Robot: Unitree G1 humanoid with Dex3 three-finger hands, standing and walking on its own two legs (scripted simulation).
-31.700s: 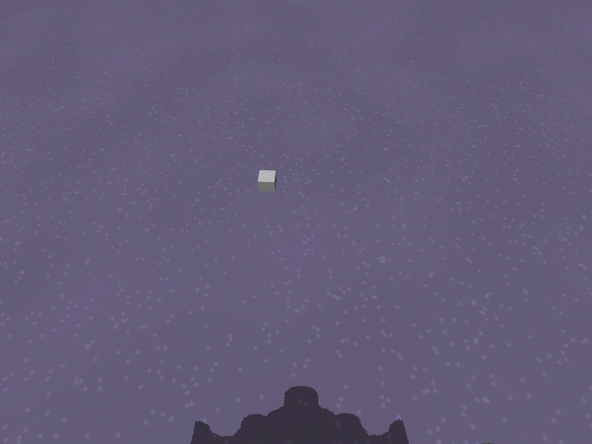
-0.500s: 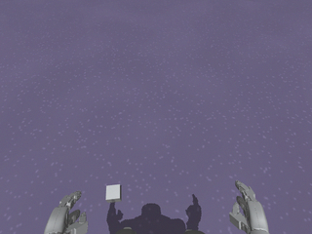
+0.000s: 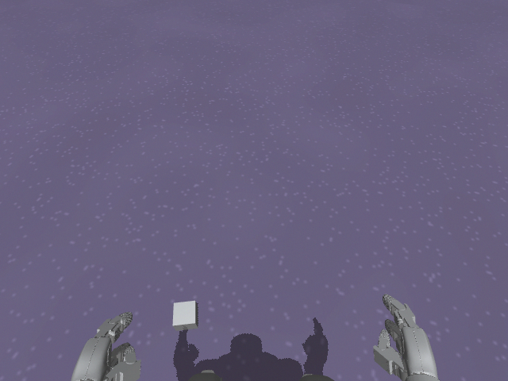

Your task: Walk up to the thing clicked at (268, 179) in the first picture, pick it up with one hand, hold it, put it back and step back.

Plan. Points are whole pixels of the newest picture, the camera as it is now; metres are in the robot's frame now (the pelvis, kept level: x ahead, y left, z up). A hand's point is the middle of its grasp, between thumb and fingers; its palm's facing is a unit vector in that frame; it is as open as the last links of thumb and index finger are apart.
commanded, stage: stand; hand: left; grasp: from above
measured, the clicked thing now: (185, 315) +0.43 +0.23 -0.68
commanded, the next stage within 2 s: none
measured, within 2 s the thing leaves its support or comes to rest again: neither
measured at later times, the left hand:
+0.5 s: hand out of the picture +0.04 +0.25 -0.11, palm faces +0.06 -0.94 -0.33, open 7.4 cm
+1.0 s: hand out of the picture +0.03 +0.25 -0.10, palm faces +0.04 -0.94 -0.33, open 7.4 cm
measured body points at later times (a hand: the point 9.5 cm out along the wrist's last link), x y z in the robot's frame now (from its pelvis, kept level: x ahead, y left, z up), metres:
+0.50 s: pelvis -0.01 +0.01 +0.05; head +0.00 +0.02 +0.50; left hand +0.04 +0.30 -0.08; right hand +0.07 -0.26 -0.08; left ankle +0.01 +0.12 -0.68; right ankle -0.02 -0.13 -0.68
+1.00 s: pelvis -0.02 +0.01 +0.07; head -0.02 +0.00 +0.51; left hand +0.03 +0.29 -0.07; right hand +0.05 -0.28 -0.08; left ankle +0.01 +0.12 -0.68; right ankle -0.02 -0.13 -0.68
